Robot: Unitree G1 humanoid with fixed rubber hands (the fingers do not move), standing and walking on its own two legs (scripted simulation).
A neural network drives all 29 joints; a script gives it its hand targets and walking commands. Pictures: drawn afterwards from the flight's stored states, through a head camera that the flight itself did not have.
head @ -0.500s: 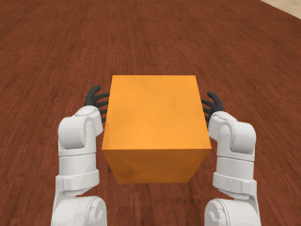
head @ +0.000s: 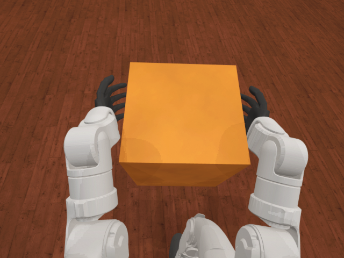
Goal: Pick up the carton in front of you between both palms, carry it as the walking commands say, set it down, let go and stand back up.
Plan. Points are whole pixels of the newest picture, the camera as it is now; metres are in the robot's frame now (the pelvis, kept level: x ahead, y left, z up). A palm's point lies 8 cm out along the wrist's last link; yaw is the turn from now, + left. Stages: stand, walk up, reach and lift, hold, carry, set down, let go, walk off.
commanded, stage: carry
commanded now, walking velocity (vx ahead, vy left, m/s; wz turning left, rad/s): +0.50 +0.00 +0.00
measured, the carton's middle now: (179, 134) +0.36 +0.02 +0.06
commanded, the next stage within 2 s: none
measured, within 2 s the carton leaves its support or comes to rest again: neither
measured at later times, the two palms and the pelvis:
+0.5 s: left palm out of the picture +0.68 +0.21 +0.29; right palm out of the picture +0.66 -0.09 +0.28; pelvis +0.33 +0.08 +0.09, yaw +1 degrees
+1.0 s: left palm out of the picture +0.92 +0.22 +0.20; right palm out of the picture +0.93 -0.08 +0.20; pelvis +0.65 +0.05 +0.11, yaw +2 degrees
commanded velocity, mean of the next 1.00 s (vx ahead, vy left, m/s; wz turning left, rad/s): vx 0.50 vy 0.00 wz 0.00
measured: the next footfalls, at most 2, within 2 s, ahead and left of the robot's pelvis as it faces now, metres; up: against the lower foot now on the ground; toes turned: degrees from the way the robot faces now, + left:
left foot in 0.40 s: +0.44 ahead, +0.15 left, +0.00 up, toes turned +8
right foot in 0.86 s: +0.72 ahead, -0.03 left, +0.00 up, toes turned -10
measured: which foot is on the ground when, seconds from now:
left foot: up 0.00-0.38, down 0.40-0.90, up 0.92-1.00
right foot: down 0.00-0.42, up 0.44-0.84, down 0.86-1.00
